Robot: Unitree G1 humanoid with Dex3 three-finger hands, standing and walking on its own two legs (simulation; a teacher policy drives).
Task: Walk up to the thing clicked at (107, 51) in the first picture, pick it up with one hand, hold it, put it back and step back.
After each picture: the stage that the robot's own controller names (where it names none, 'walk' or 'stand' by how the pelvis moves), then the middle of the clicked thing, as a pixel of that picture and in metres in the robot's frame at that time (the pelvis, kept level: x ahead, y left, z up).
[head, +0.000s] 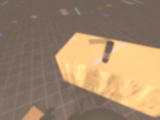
stand; (107, 52) +0.66 -0.13 -0.05
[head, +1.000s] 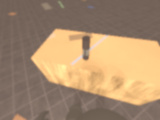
walk; (85, 49) +0.60 +0.12 -0.01
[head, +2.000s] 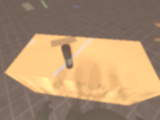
stand; (68, 58) +0.48 +0.23 -0.02
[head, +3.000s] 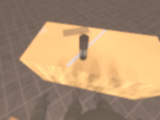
stand; (83, 49) +0.54 +0.09 -0.02
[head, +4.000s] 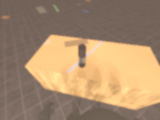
stand; (82, 57) +0.55 +0.12 -0.04
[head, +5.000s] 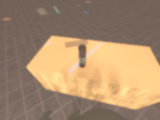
stand; (82, 57) +0.55 +0.11 -0.05
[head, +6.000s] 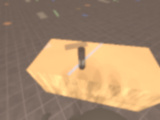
stand; (81, 59) +0.55 +0.11 -0.05
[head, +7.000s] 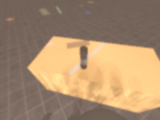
stand; (83, 58) +0.54 +0.11 -0.05
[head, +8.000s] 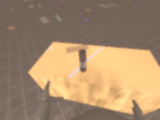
rise first; (82, 61) +0.54 +0.12 -0.05
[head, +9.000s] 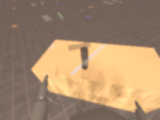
go down; (84, 59) +0.55 +0.11 -0.04
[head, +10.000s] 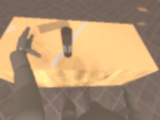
go down; (67, 44) +0.54 +0.12 +0.03
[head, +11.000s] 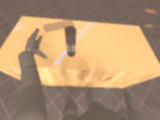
close in; (70, 43) +0.55 +0.12 +0.03
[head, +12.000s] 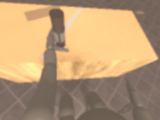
close; (59, 32) +0.58 +0.13 +0.08
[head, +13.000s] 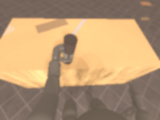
lift; (68, 52) +0.46 +0.10 +0.06
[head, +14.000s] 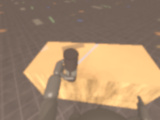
lift; (71, 68) +0.29 +0.13 +0.17
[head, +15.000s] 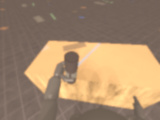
hold; (71, 70) +0.29 +0.14 +0.14
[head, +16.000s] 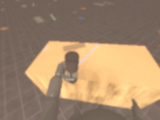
hold; (72, 70) +0.30 +0.13 +0.14
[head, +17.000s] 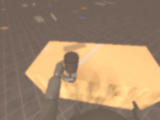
crouch; (71, 70) +0.29 +0.14 +0.14
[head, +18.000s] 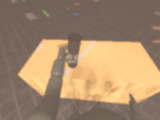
crouch; (73, 53) +0.41 +0.12 +0.16
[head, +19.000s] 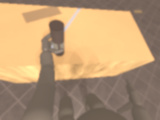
lower; (58, 42) +0.52 +0.13 +0.05
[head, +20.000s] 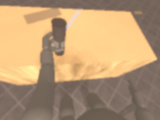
lower; (59, 40) +0.52 +0.13 +0.07
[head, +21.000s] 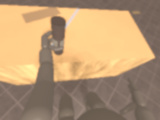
lower; (58, 39) +0.53 +0.13 +0.08
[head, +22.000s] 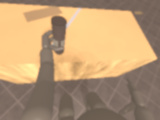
lower; (59, 39) +0.53 +0.13 +0.08
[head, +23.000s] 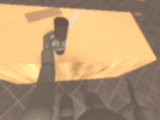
loosen; (60, 39) +0.53 +0.13 +0.07
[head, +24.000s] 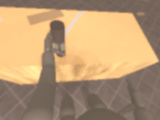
withdraw; (59, 42) +0.52 +0.14 +0.06
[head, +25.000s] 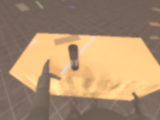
sink last; (74, 59) +0.48 +0.13 +0.01
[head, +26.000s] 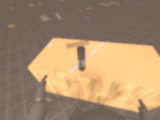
stand; (81, 59) +0.51 +0.13 +0.01
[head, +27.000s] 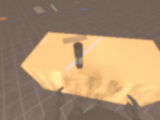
stand; (78, 56) +0.50 +0.14 +0.02
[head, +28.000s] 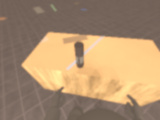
stand; (79, 56) +0.50 +0.13 +0.02
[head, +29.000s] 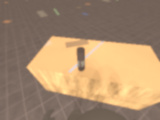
stand; (81, 60) +0.51 +0.12 -0.02
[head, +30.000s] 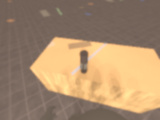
stand; (83, 63) +0.49 +0.10 -0.05
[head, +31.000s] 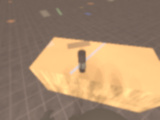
stand; (82, 62) +0.50 +0.11 -0.05
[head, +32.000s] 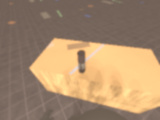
stand; (81, 62) +0.51 +0.12 -0.05
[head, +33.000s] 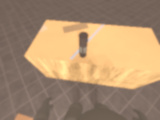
walk; (83, 46) +0.57 +0.10 -0.03
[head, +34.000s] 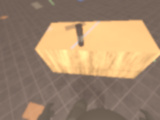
walk; (80, 36) +0.77 +0.19 -0.03
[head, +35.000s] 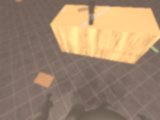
stand; (91, 14) +1.10 +0.09 -0.01
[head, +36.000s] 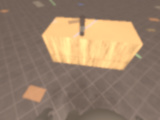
stand; (82, 26) +1.06 +0.16 -0.03
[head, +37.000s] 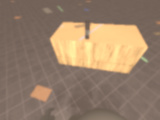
stand; (87, 30) +1.08 +0.13 -0.05
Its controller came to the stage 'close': yes
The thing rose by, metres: 0.20
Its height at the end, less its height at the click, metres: +0.00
